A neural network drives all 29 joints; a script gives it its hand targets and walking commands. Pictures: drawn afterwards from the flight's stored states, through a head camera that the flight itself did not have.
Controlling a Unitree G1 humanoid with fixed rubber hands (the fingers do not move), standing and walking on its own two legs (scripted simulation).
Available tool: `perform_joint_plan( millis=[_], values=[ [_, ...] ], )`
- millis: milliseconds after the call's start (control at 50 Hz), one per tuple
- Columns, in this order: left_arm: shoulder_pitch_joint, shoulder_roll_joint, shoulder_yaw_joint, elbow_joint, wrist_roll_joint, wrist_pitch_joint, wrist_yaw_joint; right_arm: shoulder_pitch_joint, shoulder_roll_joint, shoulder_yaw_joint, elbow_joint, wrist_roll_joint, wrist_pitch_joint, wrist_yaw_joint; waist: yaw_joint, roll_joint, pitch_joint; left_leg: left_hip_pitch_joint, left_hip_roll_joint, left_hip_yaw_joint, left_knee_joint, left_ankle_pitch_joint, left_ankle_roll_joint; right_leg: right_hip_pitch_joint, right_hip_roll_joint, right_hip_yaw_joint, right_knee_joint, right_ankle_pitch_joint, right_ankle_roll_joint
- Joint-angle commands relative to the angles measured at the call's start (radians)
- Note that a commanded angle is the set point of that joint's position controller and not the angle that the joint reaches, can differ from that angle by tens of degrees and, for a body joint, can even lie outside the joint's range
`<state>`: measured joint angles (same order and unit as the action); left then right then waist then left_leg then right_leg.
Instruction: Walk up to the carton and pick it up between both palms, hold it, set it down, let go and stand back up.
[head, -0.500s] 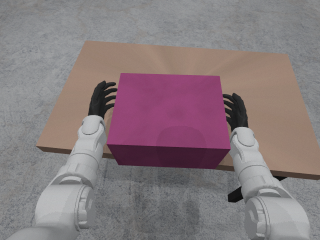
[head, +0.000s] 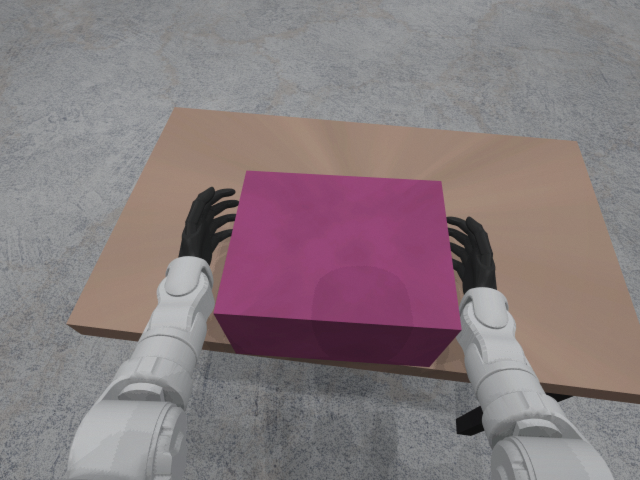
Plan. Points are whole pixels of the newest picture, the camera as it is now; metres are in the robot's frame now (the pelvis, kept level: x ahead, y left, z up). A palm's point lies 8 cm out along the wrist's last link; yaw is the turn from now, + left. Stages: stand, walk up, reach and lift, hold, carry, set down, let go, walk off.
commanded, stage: reach and lift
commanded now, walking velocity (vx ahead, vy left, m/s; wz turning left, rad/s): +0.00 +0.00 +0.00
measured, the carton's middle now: (337, 268) +0.41 +0.01 -0.02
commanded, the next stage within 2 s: none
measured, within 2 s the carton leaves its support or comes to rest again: leaves its support in 0.32 s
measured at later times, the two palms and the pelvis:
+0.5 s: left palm (182, 243) +0.39 +0.20 +0.06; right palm (479, 273) +0.38 -0.16 +0.04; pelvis +0.02 +0.01 +0.00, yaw +1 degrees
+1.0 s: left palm (118, 232) +0.32 +0.20 +0.18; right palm (525, 255) +0.34 -0.16 +0.15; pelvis -0.04 +0.00 +0.01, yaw +3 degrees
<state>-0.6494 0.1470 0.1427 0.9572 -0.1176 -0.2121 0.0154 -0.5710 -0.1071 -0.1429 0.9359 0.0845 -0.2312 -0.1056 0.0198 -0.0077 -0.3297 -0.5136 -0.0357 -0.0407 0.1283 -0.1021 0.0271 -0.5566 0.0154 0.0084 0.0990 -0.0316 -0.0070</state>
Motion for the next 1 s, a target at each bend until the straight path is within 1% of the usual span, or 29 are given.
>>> perform_joint_plan(
  millis=[0,20,40,80,120,160,200,260,320,340,360,380,420,440,460,520,540,580,600,640,660,720,760,780,820,860,900,920,980],
  values=[
    [-0.559,-0.704,-0.457,-0.243,0.029,-0.047,-0.126,-0.633,0.720,0.455,-0.264,-0.027,-0.042,0.162,-0.002,-0.004,-0.670,0.238,0.014,0.004,0.166,0.776,-0.061,0.622,-0.016,0.040,0.250,0.757,0.033],
    [-0.556,-0.703,-0.470,-0.251,0.022,-0.044,-0.122,-0.626,0.719,0.460,-0.267,-0.020,-0.039,0.161,-0.006,-0.007,-0.663,0.260,0.016,-0.002,0.172,0.806,-0.063,0.597,-0.013,0.039,0.255,0.756,0.036],
    [-0.552,-0.714,-0.483,-0.264,0.019,-0.044,-0.117,-0.621,0.726,0.467,-0.264,-0.015,-0.038,0.161,-0.008,0.012,-0.662,0.290,0.015,-0.003,0.195,0.845,-0.068,0.581,-0.012,0.042,0.256,0.741,0.031],
    [-0.551,-0.729,-0.510,-0.289,0.008,-0.040,-0.104,-0.623,0.729,0.487,-0.278,0.006,-0.037,0.162,-0.010,0.027,-0.662,0.328,0.022,-0.009,0.229,0.899,-0.082,0.536,-0.007,0.043,0.257,0.722,0.024],
    [-0.553,-0.735,-0.531,-0.315,-0.007,-0.034,-0.093,-0.630,0.735,0.509,-0.297,0.024,-0.031,0.162,-0.010,0.014,-0.666,0.324,0.023,-0.013,0.250,0.914,-0.089,0.550,-0.004,0.045,0.268,0.738,0.019],
    [-0.549,-0.752,-0.564,-0.354,-0.027,-0.024,-0.083,-0.638,0.748,0.533,-0.338,0.048,-0.020,0.160,-0.010,0.008,-0.672,0.295,0.024,-0.011,0.268,0.902,-0.089,0.576,-0.003,0.048,0.291,0.746,0.019],
    [-0.542,-0.757,-0.580,-0.383,-0.035,-0.010,-0.072,-0.645,0.744,0.546,-0.375,0.055,-0.008,0.158,-0.012,0.014,-0.677,0.305,0.025,-0.016,0.285,0.920,-0.094,0.566,0.004,0.049,0.297,0.717,0.018],
    [-0.550,-0.778,-0.625,-0.458,-0.057,0.017,-0.058,-0.665,0.768,0.580,-0.446,0.085,0.015,0.157,-0.016,-0.001,-0.681,0.296,0.023,-0.020,0.307,0.917,-0.098,0.566,0.004,0.049,0.318,0.724,0.017],
    [-0.547,-0.782,-0.661,-0.549,-0.072,0.056,-0.041,-0.673,0.762,0.601,-0.535,0.111,0.047,0.153,-0.014,0.024,-0.700,0.318,0.020,-0.023,0.338,0.944,-0.108,0.558,0.014,0.052,0.320,0.689,0.015],
    [-0.541,-0.784,-0.672,-0.581,-0.074,0.070,-0.035,-0.672,0.759,0.611,-0.570,0.116,0.060,0.152,-0.015,0.020,-0.694,0.321,0.020,-0.025,0.341,0.942,-0.109,0.560,0.015,0.051,0.319,0.683,0.013],
    [-0.531,-0.778,-0.677,-0.610,-0.076,0.089,-0.030,-0.672,0.763,0.620,-0.607,0.126,0.078,0.148,-0.014,0.009,-0.686,0.300,0.016,-0.022,0.342,0.918,-0.108,0.586,0.014,0.054,0.328,0.707,0.014],
    [-0.532,-0.788,-0.692,-0.650,-0.076,0.109,-0.026,-0.674,0.758,0.616,-0.630,0.126,0.097,0.148,-0.022,0.012,-0.682,0.298,0.018,-0.021,0.341,0.912,-0.109,0.578,0.014,0.052,0.334,0.691,0.013],
    [-0.526,-0.774,-0.708,-0.710,-0.085,0.154,-0.019,-0.671,0.744,0.626,-0.696,0.138,0.135,0.141,-0.023,0.020,-0.669,0.301,0.016,-0.022,0.347,0.894,-0.111,0.588,0.014,0.055,0.333,0.686,0.013],
    [-0.517,-0.764,-0.708,-0.743,-0.078,0.179,-0.015,-0.663,0.741,0.626,-0.722,0.145,0.160,0.139,-0.018,0.031,-0.650,0.304,0.011,-0.016,0.349,0.902,-0.108,0.576,0.017,0.053,0.331,0.676,0.011],
    [-0.514,-0.761,-0.716,-0.776,-0.081,0.208,-0.012,-0.662,0.735,0.623,-0.749,0.149,0.186,0.139,-0.019,0.025,-0.632,0.314,0.014,-0.020,0.354,0.912,-0.109,0.556,0.018,0.054,0.329,0.662,0.012],
    [-0.485,-0.742,-0.706,-0.819,-0.067,0.305,-0.003,-0.652,0.696,0.611,-0.817,0.146,0.273,0.140,-0.016,0.035,-0.574,0.355,0.019,-0.018,0.355,0.920,-0.109,0.521,0.024,0.049,0.303,0.596,0.009],
    [-0.478,-0.739,-0.691,-0.812,-0.063,0.339,-0.004,-0.663,0.682,0.606,-0.840,0.150,0.302,0.141,-0.010,0.042,-0.563,0.390,0.019,-0.023,0.357,0.927,-0.108,0.497,0.024,0.049,0.286,0.571,0.008],
    [-0.455,-0.734,-0.691,-0.842,-0.069,0.406,-0.003,-0.660,0.669,0.597,-0.879,0.155,0.364,0.142,-0.007,0.038,-0.512,0.392,0.028,-0.017,0.359,0.944,-0.115,0.513,0.023,0.055,0.271,0.561,0.003],
    [-0.461,-0.727,-0.700,-0.883,-0.072,0.436,-0.001,-0.653,0.659,0.591,-0.892,0.158,0.395,0.143,-0.011,0.045,-0.492,0.413,0.034,-0.021,0.361,0.978,-0.115,0.504,0.023,0.058,0.262,0.554,0.000],
    [-0.466,-0.700,-0.690,-0.923,-0.079,0.495,0.006,-0.659,0.638,0.584,-0.923,0.172,0.456,0.140,-0.004,0.051,-0.443,0.400,0.040,-0.015,0.351,0.990,-0.115,0.522,0.022,0.061,0.253,0.560,-0.005],
    [-0.481,-0.693,-0.684,-0.950,-0.085,0.526,0.009,-0.658,0.630,0.578,-0.945,0.169,0.487,0.137,-0.008,0.045,-0.434,0.402,0.041,-0.016,0.342,0.994,-0.111,0.529,0.022,0.061,0.243,0.559,-0.005],
    [-0.484,-0.667,-0.630,-0.953,-0.076,0.614,0.008,-0.664,0.583,0.532,-0.967,0.145,0.574,0.131,-0.011,0.056,-0.388,0.445,0.044,-0.016,0.314,0.980,-0.105,0.513,0.024,0.054,0.212,0.496,-0.006],
    [-0.515,-0.654,-0.619,-0.999,-0.088,0.657,0.002,-0.667,0.565,0.509,-1.009,0.145,0.621,0.129,-0.029,0.064,-0.386,0.506,0.050,-0.024,0.313,1.002,-0.114,0.507,0.023,0.055,0.181,0.469,-0.010],
    [-0.524,-0.654,-0.607,-1.007,-0.085,0.677,0.000,-0.684,0.552,0.500,-1.027,0.143,0.642,0.129,-0.029,0.071,-0.394,0.530,0.052,-0.023,0.310,1.017,-0.117,0.499,0.024,0.056,0.170,0.456,-0.011],
    [-0.562,-0.643,-0.610,-1.069,-0.097,0.705,-0.001,-0.698,0.540,0.498,-1.083,0.152,0.673,0.129,-0.037,0.075,-0.422,0.564,0.064,-0.031,0.310,1.053,-0.123,0.510,0.023,0.056,0.147,0.459,-0.014],
    [-0.580,-0.626,-0.581,-1.084,-0.091,0.735,-0.005,-0.730,0.518,0.500,-1.139,0.145,0.703,0.130,-0.027,0.063,-0.461,0.556,0.061,-0.026,0.289,1.009,-0.125,0.564,0.022,0.056,0.140,0.466,-0.009],
    [-0.590,-0.598,-0.558,-1.104,-0.085,0.762,-0.012,-0.732,0.498,0.493,-1.171,0.138,0.735,0.130,-0.032,0.053,-0.473,0.531,0.051,-0.023,0.261,0.942,-0.123,0.631,0.019,0.058,0.139,0.486,-0.004],
    [-0.592,-0.585,-0.536,-1.093,-0.075,0.778,-0.017,-0.740,0.486,0.480,-1.174,0.132,0.750,0.130,-0.031,0.048,-0.468,0.524,0.048,-0.020,0.241,0.900,-0.123,0.641,0.017,0.059,0.137,0.474,0.002],
    [-0.604,-0.528,-0.459,-1.041,-0.039,0.815,-0.040,-0.758,0.464,0.455,-1.159,0.104,0.795,0.141,-0.020,0.001,-0.435,0.481,0.026,-0.014,0.169,0.709,-0.102,0.706,0.015,0.054,0.131,0.461,0.023]
  ],
)
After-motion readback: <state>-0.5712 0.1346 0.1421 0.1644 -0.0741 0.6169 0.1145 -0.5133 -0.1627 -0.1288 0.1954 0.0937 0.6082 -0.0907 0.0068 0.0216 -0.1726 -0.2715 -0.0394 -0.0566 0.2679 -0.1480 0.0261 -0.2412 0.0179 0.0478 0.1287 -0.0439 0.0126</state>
